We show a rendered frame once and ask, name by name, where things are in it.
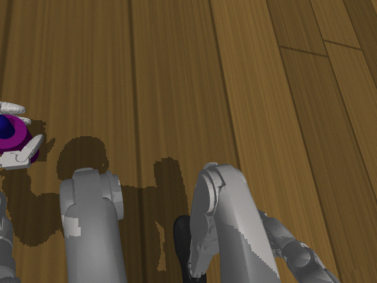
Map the bottle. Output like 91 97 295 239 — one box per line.
0 114 39 163

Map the right robot arm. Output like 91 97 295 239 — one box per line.
281 241 340 283

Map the right robot foot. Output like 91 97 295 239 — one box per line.
173 215 207 283

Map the left robot hand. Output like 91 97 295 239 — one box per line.
0 101 44 170

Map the right robot hand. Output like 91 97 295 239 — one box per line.
258 210 296 258

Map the left robot arm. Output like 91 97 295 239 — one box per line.
0 191 21 283

